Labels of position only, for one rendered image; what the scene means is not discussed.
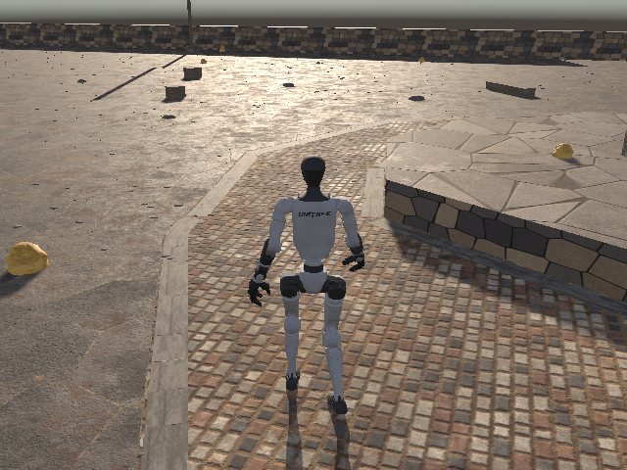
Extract robot right upper arm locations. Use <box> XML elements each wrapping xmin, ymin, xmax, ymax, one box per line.
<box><xmin>334</xmin><ymin>197</ymin><xmax>361</xmax><ymax>248</ymax></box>

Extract left robot thigh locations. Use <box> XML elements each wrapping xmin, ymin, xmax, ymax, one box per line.
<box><xmin>280</xmin><ymin>272</ymin><xmax>301</xmax><ymax>334</ymax></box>

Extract robot right hand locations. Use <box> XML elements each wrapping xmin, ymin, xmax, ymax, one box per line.
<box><xmin>342</xmin><ymin>256</ymin><xmax>365</xmax><ymax>271</ymax></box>

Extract robot left hand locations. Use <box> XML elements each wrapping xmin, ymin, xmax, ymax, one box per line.
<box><xmin>248</xmin><ymin>279</ymin><xmax>270</xmax><ymax>306</ymax></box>

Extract right robot forearm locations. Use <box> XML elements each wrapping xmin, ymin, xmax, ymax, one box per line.
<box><xmin>350</xmin><ymin>233</ymin><xmax>364</xmax><ymax>261</ymax></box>

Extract robot left upper arm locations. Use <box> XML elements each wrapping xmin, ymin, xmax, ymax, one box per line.
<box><xmin>266</xmin><ymin>197</ymin><xmax>294</xmax><ymax>254</ymax></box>

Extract left robot forearm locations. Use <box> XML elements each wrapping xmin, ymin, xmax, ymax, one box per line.
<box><xmin>252</xmin><ymin>238</ymin><xmax>275</xmax><ymax>283</ymax></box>

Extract humanoid robot torso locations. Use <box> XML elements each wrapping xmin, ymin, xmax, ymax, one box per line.
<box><xmin>291</xmin><ymin>192</ymin><xmax>337</xmax><ymax>294</ymax></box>

